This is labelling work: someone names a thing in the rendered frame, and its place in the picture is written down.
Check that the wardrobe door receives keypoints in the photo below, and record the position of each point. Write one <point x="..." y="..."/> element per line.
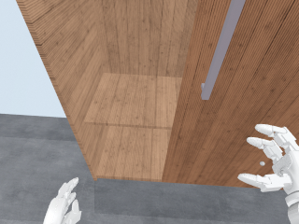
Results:
<point x="258" y="83"/>

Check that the handle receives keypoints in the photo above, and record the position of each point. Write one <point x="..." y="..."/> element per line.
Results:
<point x="227" y="32"/>

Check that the robot right forearm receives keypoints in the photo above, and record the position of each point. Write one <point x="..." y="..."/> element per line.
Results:
<point x="292" y="200"/>

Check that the right robot hand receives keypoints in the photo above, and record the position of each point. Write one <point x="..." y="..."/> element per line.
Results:
<point x="289" y="163"/>

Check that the left robot hand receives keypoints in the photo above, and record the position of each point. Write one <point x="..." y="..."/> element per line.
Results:
<point x="59" y="206"/>

